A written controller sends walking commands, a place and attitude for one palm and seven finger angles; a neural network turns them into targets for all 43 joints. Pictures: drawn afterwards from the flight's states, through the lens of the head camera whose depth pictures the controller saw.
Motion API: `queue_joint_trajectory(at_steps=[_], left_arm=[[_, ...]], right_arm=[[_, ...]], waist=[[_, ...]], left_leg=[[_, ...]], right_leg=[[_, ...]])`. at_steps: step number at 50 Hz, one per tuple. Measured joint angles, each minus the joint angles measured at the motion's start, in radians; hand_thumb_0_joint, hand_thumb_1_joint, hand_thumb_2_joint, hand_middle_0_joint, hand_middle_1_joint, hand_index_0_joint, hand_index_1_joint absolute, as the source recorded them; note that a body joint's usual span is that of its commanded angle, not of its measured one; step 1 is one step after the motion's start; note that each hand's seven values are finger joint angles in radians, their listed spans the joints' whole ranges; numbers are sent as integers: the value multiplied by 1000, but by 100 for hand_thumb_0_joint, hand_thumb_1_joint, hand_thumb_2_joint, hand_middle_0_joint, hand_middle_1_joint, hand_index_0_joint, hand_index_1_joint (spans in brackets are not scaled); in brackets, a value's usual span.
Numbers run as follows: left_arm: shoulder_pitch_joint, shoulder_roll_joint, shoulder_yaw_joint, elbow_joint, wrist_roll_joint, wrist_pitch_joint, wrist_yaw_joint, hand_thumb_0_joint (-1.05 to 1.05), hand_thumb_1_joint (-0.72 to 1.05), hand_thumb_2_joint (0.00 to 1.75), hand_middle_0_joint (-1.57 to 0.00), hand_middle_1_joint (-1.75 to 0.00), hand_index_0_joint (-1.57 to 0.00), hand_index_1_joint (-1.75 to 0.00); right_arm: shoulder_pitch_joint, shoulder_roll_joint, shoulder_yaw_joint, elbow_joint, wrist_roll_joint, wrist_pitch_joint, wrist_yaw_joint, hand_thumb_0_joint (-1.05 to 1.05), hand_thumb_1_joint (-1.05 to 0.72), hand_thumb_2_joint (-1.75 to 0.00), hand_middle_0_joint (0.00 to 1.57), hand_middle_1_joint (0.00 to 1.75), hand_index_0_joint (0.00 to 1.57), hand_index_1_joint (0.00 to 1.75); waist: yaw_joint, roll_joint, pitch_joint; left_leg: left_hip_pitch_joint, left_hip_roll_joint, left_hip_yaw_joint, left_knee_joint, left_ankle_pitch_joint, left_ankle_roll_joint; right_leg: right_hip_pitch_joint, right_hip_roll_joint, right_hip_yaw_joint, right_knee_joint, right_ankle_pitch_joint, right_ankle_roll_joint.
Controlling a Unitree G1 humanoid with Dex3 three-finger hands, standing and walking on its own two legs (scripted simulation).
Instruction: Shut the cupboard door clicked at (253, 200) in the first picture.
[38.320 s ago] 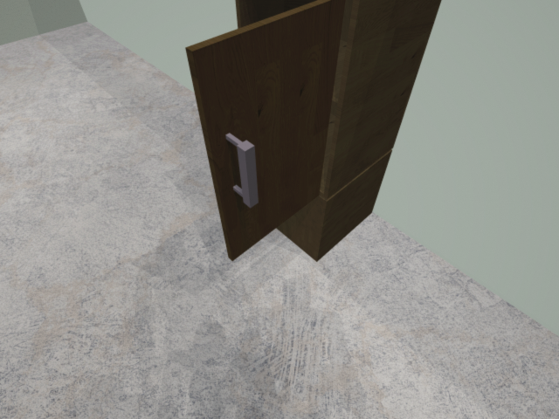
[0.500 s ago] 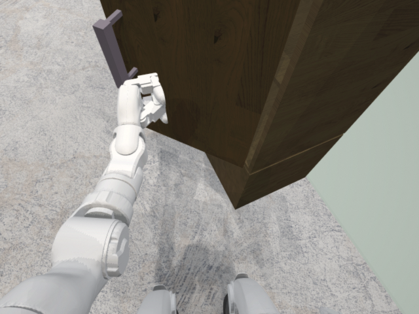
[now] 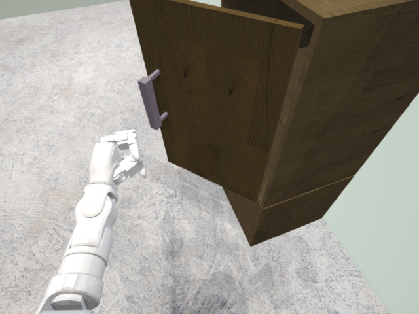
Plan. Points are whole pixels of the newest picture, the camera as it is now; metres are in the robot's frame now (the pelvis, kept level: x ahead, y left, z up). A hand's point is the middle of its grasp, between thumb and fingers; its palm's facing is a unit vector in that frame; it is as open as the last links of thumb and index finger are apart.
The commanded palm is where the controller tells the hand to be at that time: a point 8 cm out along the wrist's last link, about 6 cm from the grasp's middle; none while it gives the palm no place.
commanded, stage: draw the hand back to the body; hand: left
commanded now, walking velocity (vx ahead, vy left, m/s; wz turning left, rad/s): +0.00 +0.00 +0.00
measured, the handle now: (155, 100) +0.64 +0.16 +0.02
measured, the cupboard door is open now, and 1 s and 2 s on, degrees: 40 40 40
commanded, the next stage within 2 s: step back with the hand held close in 1.12 s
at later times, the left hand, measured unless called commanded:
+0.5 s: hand (42, 207) +0.25 +0.24 +0.15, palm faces +0.33 -0.89 -0.30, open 4.3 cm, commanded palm +0.20 +0.28 +0.17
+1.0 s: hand out of the picture +0.19 +0.28 +0.19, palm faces +0.50 -0.77 -0.41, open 7.3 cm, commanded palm +0.15 +0.31 +0.21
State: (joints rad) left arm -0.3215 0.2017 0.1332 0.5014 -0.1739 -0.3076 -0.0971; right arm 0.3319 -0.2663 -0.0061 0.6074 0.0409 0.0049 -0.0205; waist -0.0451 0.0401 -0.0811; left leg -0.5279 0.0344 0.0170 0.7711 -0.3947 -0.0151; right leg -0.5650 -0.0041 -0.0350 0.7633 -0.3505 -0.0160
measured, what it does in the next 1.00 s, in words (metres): stands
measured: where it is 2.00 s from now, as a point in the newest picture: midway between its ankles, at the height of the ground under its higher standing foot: outside the picture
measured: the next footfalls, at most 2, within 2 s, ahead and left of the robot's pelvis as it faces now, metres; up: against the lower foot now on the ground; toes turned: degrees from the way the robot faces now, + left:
none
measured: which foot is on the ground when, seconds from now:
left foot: down 0.00-1.00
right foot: down 0.00-1.00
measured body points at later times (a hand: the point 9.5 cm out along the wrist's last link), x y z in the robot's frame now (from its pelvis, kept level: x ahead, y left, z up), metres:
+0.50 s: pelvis +0.02 +0.01 +0.03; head +0.00 -0.01 +0.48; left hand +0.23 +0.28 +0.17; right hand +0.22 -0.18 -0.05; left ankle -0.01 +0.13 -0.71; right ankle +0.02 -0.11 -0.71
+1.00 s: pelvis +0.01 +0.01 +0.03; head -0.01 -0.02 +0.48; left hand +0.16 +0.32 +0.21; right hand +0.21 -0.21 -0.06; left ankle -0.01 +0.13 -0.71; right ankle +0.02 -0.11 -0.71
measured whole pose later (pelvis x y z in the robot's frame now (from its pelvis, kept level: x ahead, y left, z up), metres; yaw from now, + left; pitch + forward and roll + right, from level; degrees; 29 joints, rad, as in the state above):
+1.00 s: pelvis +0.01 +0.01 +0.03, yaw +1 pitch -4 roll +0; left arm 0.45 0.32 0.34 -0.35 -0.05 -0.08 0.11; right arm 0.20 -0.24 0.01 0.65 0.00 -0.11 -0.09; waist 0.08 0.08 0.01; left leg -0.08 0.00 0.01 0.41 -0.26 0.00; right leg -0.11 -0.03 -0.05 0.42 -0.24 0.00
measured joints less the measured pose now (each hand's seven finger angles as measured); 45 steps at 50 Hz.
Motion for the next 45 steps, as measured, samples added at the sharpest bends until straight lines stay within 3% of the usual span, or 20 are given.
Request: queue_joint_trajectory(at_steps=[3, 9, 18, 29, 39, 45], left_arm=[[73, 1, -7, -78, -17, 38, -24, 2, 90, 90, -127, -147, -127, -147], [231, 36, -71, -278, 82, 157, 94, 2, 90, 90, -118, -136, -117, -136], [424, 64, -41, -520, 116, 253, 168, 2, 90, 90, -95, -112, -95, -112], [624, 100, 76, -726, 119, 271, 189, 2, 90, 90, -66, -79, -66, -79], [790, 153, 225, -867, 113, 242, 206, 2, 89, 90, -39, -49, -38, -49], [785, 134, 231, -860, 118, 226, 214, 2, 90, 90, -27, -37, -27, -37]], right_arm=[[-41, -8, 2, -16, 7, -13, -9, 1, -90, -90, 20, 30, 20, 30], [-135, 18, 14, -40, 5, 8, -59, 1, -90, -90, 20, 30, 20, 30], [-181, 50, 59, -49, -15, -11, -70, 1, -90, -90, 20, 30, 20, 30], [-149, 59, 68, -7, -37, -38, -56, 1, -90, -90, 20, 30, 20, 30], [-113, 39, 32, 30, -37, -74, -56, 1, -90, -90, 20, 30, 20, 30], [-116, 21, 17, 42, -36, -99, -62, 1, -90, -90, 20, 30, 20, 30]], waist=[[13, 1, 4], [43, -3, 40], [88, 11, 75], [110, 36, 95], [115, 44, 86], [125, 47, 93]], left_leg=[[51, -6, 4, -29, 9, 3], [204, -19, 9, -151, 57, 9], [378, -26, -4, -303, 115, 13], [450, -32, -8, -364, 133, 18], [455, -28, -4, -359, 124, 17], [452, -32, -8, -358, 130, 18]], right_leg=[[48, -5, 3, -23, 6, 4], [194, -14, 7, -128, 43, 11], [379, -19, -8, -287, 99, 16], [456, -23, -13, -353, 118, 23], [461, -19, -10, -351, 112, 24], [457, -23, -14, -344, 112, 24]])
